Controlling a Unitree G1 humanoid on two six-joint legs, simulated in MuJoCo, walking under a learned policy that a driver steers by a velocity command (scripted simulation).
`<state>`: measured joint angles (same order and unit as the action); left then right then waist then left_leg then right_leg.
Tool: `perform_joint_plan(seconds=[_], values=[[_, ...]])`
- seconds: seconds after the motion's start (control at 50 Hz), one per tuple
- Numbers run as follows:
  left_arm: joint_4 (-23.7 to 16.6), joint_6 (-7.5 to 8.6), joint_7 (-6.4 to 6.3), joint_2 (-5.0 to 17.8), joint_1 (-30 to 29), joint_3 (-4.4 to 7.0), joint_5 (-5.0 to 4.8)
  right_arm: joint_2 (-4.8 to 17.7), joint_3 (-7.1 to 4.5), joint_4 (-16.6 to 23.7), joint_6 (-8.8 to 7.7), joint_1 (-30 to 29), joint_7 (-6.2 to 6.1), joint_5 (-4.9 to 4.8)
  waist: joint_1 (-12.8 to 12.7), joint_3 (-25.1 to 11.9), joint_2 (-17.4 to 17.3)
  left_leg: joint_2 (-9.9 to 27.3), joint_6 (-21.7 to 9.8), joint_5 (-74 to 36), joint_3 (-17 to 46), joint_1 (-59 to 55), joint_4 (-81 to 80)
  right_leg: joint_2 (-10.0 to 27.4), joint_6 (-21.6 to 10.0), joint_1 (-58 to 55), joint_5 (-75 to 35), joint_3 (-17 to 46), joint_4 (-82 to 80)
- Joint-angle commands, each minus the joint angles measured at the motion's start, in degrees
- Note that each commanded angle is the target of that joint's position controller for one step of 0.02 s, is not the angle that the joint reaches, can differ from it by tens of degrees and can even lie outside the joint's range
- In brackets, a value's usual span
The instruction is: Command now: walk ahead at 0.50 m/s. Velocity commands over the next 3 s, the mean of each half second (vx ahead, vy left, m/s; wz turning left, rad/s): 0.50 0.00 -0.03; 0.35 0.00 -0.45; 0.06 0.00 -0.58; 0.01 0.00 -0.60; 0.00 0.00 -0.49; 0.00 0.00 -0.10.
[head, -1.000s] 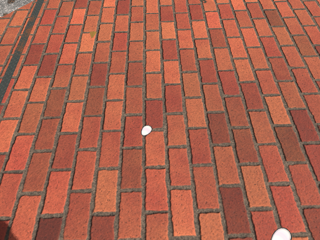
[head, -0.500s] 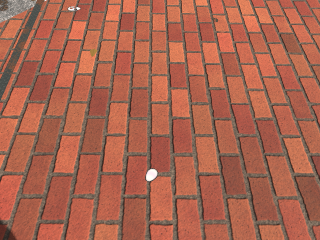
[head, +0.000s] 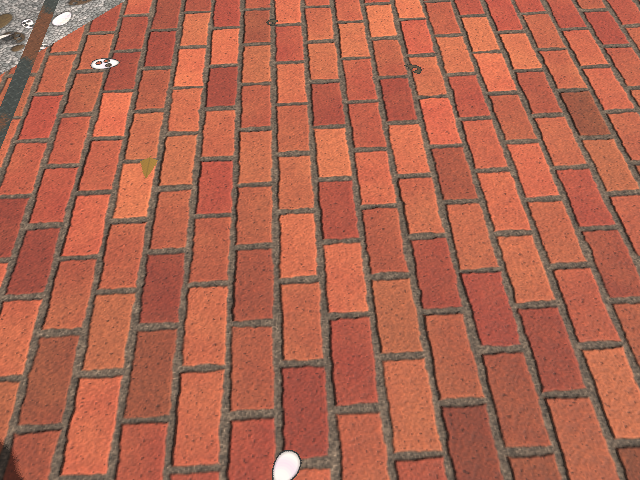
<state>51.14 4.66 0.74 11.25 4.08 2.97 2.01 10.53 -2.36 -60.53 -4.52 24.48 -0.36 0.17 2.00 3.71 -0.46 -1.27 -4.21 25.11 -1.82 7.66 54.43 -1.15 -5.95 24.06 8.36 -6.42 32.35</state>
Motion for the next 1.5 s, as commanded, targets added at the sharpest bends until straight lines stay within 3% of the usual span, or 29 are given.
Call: perform_joint_plan(seconds=[0.02, 0.06, 0.12, 0.16, 0.26, 0.4, 0.44, 0.48, 0.5, 0.52, 0.54, 0.56, 0.58, 0.62, 0.68, 0.72, 0.76, 0.82, 0.88, 0.94, 0.98, 1.0, 1.02, 1.04, 1.08, 1.12, 1.2, 1.32, 1.5], values=[[1.85, -0.32, 0.07, 7.22, 11.36, 2.05, -1.27, 5.97, -1.36, 5.14, -0.97, -1.89, 0.43, 0.39, -4.24, -5.52, 1.98, 3.91, -1.50, -5.56, 4.72, 27.59, 19.07, 20.11, -9.63, -23.86, 5.81, 28.69, -19.81], [3.00, 0.38, -0.31, 3.74, 9.95, 0.90, -1.39, 4.10, -1.28, 4.82, 0.16, -1.60, 0.87, 1.67, -0.84, -1.74, 3.21, 6.59, -0.63, -8.78, 4.25, 22.50, 12.61, 14.90, -5.74, -14.97, -0.11, 19.52, -22.81], [5.03, 1.53, -0.63, 5.02, 14.29, 0.90, -1.42, 2.98, -1.26, 5.05, 1.77, -2.09, 1.75, 2.11, 0.32, -1.76, 3.41, 7.07, 0.92, -11.32, 2.56, 22.06, 9.49, 13.07, -5.96, -13.65, -7.61, 14.57, -24.32], [5.57, 1.72, -0.64, 6.27, 16.22, 1.07, -1.45, 3.50, -1.29, 6.78, 2.30, -6.99, 1.95, 2.07, -0.18, -0.26, 3.21, 8.13, 1.99, -15.10, 1.67, 26.32, 5.92, 12.55, -6.18, -14.59, -7.73, 12.94, -25.98], [6.59, 1.56, -0.64, 5.90, 21.10, 0.54, -1.51, 3.47, -0.77, 10.74, 2.23, -18.71, 2.16, 1.33, -2.95, 1.69, 3.43, 7.89, 3.53, -23.42, -0.61, 30.30, -8.42, 10.98, -5.32, -19.15, -13.68, 9.61, -26.60], [8.96, 1.18, -1.56, 6.69, 26.36, 0.51, -0.72, 4.25, -0.42, 14.49, 1.33, -27.54, 1.98, 1.17, -5.13, 2.92, 4.25, 4.91, 0.73, -21.40, -2.27, 29.14, -20.32, 14.04, -5.43, -30.23, -24.89, 9.09, -22.05], [8.76, 0.97, -1.83, 7.76, 24.29, 0.76, -0.48, 5.13, -0.85, 14.21, 0.65, -24.38, 1.66, 1.08, -2.72, 1.61, 4.55, 2.95, -0.74, -16.92, -2.48, 23.32, -23.08, 14.39, -4.59, -31.03, -35.32, 9.36, -16.86], [8.14, 0.71, -1.60, 8.48, 21.41, 0.90, -0.75, 7.28, -2.09, 9.55, -0.43, -9.58, 0.67, 1.48, 3.77, -6.11, 2.89, 0.16, -2.74, -18.20, -3.44, 4.09, -28.74, 11.21, -2.72, -26.85, -41.54, 7.59, -0.86], [6.50, 0.84, -1.31, 6.71, 20.99, 0.28, -1.55, 11.52, -3.35, 7.43, -1.09, 0.70, -0.13, 3.02, 7.08, -13.50, -1.22, 9.80, -5.15, -15.36, 6.27, -12.12, -29.39, 8.09, -1.65, -15.42, -25.77, 6.04, 14.37], [5.53, 0.60, -0.98, -0.30, 28.87, -1.09, -4.13, 17.94, -4.92, 7.22, -0.92, 4.21, -0.01, 3.94, 3.94, -21.76, -14.73, 27.70, -12.08, -11.21, 32.55, -28.91, -34.31, -2.11, 1.02, 5.55, 15.45, 2.04, 35.68], [6.45, 0.05, -1.39, 6.51, 25.89, 0.70, -2.41, 14.56, -4.40, 8.18, 0.06, 0.01, 0.37, 1.97, 3.52, -19.90, -6.41, 26.56, -11.35, -5.99, 37.01, -23.10, -38.63, -0.43, 0.02, 9.61, 19.50, 9.03, 41.46], [4.97, -0.10, -1.19, 6.71, 20.86, 1.12, -2.02, 10.62, -3.17, 9.27, 0.08, -6.70, 0.45, 1.52, 1.21, -10.58, -3.38, 24.39, -9.26, -4.66, 27.42, -14.16, -40.11, 2.54, -0.26, 11.13, 14.42, 9.73, 41.16], [4.34, -0.12, -0.90, 5.30, 18.28, 0.93, -1.91, 7.42, -2.31, 9.63, -0.30, -10.05, 0.62, 1.47, 0.14, -5.84, -1.61, 21.88, -7.47, -8.27, 20.60, -7.09, -42.71, 4.68, -0.19, 10.12, 10.53, 9.54, 38.45], [4.34, -1.57, -0.15, 3.84, 18.40, 1.16, -0.58, 4.76, -1.48, 8.52, -0.96, -10.66, 0.03, 1.12, -2.44, -2.32, -3.85, 17.64, -3.98, -14.68, 10.54, 0.18, -44.96, 6.60, 0.49, 6.51, 7.88, 9.17, 34.91], [3.27, -3.36, 0.78, 2.04, 16.90, 1.20, -0.31, 5.54, -1.59, 7.16, -2.30, -7.15, -0.25, 0.52, -3.59, -1.84, -3.51, 17.02, -3.58, -21.90, 4.09, 0.90, -46.23, 7.01, 1.34, 8.03, 4.72, 8.10, 33.89], [1.86, -3.93, 0.93, 2.06, 13.68, 1.25, -0.26, 6.31, -1.64, 6.95, -2.72, -6.15, -0.49, 0.58, -4.02, -0.29, -2.79, 16.96, -3.72, -36.42, -0.76, 0.59, -44.90, 7.01, 2.30, 11.02, 1.79, 6.92, 31.74], [0.23, -4.02, 1.04, 1.69, 10.59, 0.94, -0.30, 6.16, -1.44, 6.67, -2.61, -5.57, -0.72, 0.61, -4.28, 0.18, -3.83, 15.43, -3.50, -47.77, -6.16, 0.92, -42.70, 6.31, 3.10, 10.93, -1.68, 4.76, 25.36], [-2.12, -3.87, 1.57, 0.66, 4.68, 0.00, -0.52, 7.09, -1.41, 6.83, -2.00, -5.51, -1.19, 0.41, -2.96, 0.16, -5.33, 13.63, -2.78, -52.09, -11.48, 1.26, -40.24, 4.25, 2.92, 5.88, -7.81, 0.87, 11.96], [-3.37, -3.93, 1.76, 1.83, 3.30, 0.00, 0.04, 8.65, -1.90, 6.43, -1.14, -3.76, -1.71, 0.26, -2.16, -1.72, -5.93, 15.34, -2.73, -55.93, -12.47, -3.88, -35.73, 2.46, 1.71, 3.10, -7.18, -1.25, 6.33], [-3.08, -3.55, 1.47, 4.38, 7.87, 1.00, 0.62, 10.19, -2.73, 7.11, 0.20, -4.89, -2.47, 0.12, -4.04, -4.59, -6.75, 17.01, -2.15, -62.80, -12.30, -7.31, -24.88, -0.30, -1.10, -1.84, 0.44, -1.70, 3.24], [-1.31, -2.11, 0.51, 6.93, 15.82, 2.25, 1.13, 11.25, -3.25, 7.95, 1.46, -5.43, -2.11, -0.10, -8.09, -9.64, -1.49, 15.03, 1.00, -51.21, -13.28, -4.40, -4.84, -1.25, -3.86, -12.48, -8.84, 0.73, -7.18], [-1.80, -1.47, -0.23, 13.47, 16.83, 3.77, 1.08, 8.80, -2.78, 10.17, 1.70, -2.97, -1.77, 0.18, -6.44, -13.85, 7.90, 10.20, 3.57, -16.47, -13.43, 8.23, 11.36, 12.08, -6.99, -23.85, -38.08, 15.94, -4.35], [-3.18, -2.75, -0.48, 18.52, 16.13, 5.30, -0.98, 6.03, -2.24, 12.61, 2.72, 0.76, -1.36, -0.41, -4.01, -21.30, 14.15, -0.93, 6.04, 14.95, -5.71, 22.62, 27.14, 24.49, -20.05, -33.72, -53.85, 37.61, -5.83], [-4.40, -3.99, -0.68, 16.69, 15.54, 5.06, -2.47, 7.23, -2.11, 12.22, 3.46, -2.33, -1.33, 0.93, -5.33, -20.41, 4.02, 2.68, 6.18, 11.77, 1.73, 25.32, 27.64, 23.22, -19.60, -29.44, -40.09, 34.43, -9.60], [-5.19, -5.01, -1.30, 10.07, 8.25, 3.20, -2.06, 6.87, -2.14, 13.22, 3.54, -8.53, -1.45, 0.80, -2.98, -6.69, 0.16, 5.53, 5.99, 2.85, 2.84, 26.43, 19.99, 16.62, -14.04, -14.92, -21.24, 26.48, -14.70], [-5.50, -5.10, -1.60, 7.89, 6.90, 2.57, -1.94, 7.72, -2.47, 13.42, 4.85, -7.62, -1.64, 2.31, -1.24, -5.63, 2.71, 5.95, 6.08, -1.60, 2.99, 22.39, 14.35, 11.89, -10.26, -9.74, -18.12, 22.25, -15.96], [-6.21, -4.32, -0.97, 11.21, 8.07, 3.40, -1.26, 6.67, -2.16, 14.24, 6.41, -7.90, -1.40, 1.66, -1.12, -9.06, 2.84, 4.55, 6.71, -3.91, 3.64, 21.64, 9.66, 9.68, -8.45, -10.15, -15.31, 22.54, -15.99], [-7.24, -5.76, -1.05, 12.44, 10.08, 3.88, -1.14, 8.34, -2.37, 17.42, 7.18, -14.57, -1.68, 1.33, -3.87, -7.23, 6.24, 3.46, 7.69, -4.37, 5.40, 25.13, 1.06, 8.66, -6.84, -12.07, 8.80, 29.81, -19.12], [-8.58, -6.51, -0.18, 13.19, 9.30, 4.43, -0.59, 8.92, -1.63, 19.41, 5.54, -12.92, -2.23, -0.23, -3.44, -7.60, 7.68, -1.54, 4.16, -0.11, 5.61, 14.00, -14.54, 7.75, -5.88, -11.36, 2.97, 37.00, -17.05]])
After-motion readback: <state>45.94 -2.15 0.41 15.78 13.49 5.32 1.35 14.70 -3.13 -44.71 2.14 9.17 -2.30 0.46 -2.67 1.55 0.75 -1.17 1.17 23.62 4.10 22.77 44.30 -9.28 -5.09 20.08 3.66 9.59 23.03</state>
